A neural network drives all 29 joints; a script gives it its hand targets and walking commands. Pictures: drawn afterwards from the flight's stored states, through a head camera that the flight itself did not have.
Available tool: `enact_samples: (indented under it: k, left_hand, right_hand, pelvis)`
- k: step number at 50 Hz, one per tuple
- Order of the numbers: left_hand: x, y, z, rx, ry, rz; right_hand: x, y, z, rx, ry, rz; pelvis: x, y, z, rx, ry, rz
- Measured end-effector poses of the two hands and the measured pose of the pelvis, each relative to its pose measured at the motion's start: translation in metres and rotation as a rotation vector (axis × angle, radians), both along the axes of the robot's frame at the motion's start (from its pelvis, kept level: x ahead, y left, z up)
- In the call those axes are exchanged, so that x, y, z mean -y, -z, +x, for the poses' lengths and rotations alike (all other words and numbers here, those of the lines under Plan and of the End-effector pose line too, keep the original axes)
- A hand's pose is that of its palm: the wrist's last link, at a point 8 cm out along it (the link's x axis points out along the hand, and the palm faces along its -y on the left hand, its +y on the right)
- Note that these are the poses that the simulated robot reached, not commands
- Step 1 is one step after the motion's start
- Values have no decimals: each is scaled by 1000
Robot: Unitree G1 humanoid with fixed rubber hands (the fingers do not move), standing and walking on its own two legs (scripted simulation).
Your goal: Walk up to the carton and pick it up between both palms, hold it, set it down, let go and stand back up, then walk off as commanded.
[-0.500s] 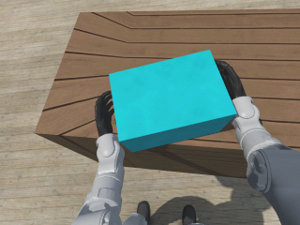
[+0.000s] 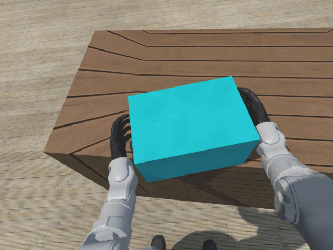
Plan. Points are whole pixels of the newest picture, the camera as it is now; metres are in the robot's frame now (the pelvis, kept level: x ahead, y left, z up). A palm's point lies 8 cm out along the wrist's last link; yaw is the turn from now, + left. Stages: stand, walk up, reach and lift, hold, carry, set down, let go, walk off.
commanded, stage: reach and lift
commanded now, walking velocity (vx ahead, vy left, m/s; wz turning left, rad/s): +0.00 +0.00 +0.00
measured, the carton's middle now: (187, 131) +0.41 +0.02 -0.01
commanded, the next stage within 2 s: hold in 1.76 s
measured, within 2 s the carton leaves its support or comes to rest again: leaves its support in 0.12 s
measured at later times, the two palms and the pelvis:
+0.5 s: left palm (106, 139) +0.34 +0.19 +0.06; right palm (266, 103) +0.43 -0.14 +0.09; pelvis -0.01 +0.00 +0.01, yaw +0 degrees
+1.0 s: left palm (91, 119) +0.35 +0.20 +0.13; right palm (285, 94) +0.40 -0.15 +0.16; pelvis -0.01 +0.01 +0.02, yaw +1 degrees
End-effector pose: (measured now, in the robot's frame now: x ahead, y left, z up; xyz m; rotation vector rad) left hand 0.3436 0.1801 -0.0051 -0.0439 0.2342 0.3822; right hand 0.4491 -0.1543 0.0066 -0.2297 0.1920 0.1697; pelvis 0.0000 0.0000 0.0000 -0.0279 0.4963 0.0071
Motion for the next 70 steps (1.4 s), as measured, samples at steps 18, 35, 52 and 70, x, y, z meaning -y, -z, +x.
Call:
enact_samples:
  k: [18,35,52,70]
  left_hand:
    - [-12,-26,-7,-13,20,4]
    - [-12,-123,12,56,110,-3]
    - [-20,-138,9,18,170,-50]
    - [-28,-167,14,16,210,-40]
  right_hand:
    - [-13,-46,-11,-21,34,25]
    - [-5,-141,-29,25,156,117]
    - [-9,-156,-56,-6,231,102]
    - [-15,-177,-65,-8,278,144]
  pelvis:
    - [0,-2,-9,61,-1,1]
    - [0,-12,-19,301,-9,4]
    - [-7,-16,-14,449,-19,6]
    - [-19,-17,-10,488,-28,4]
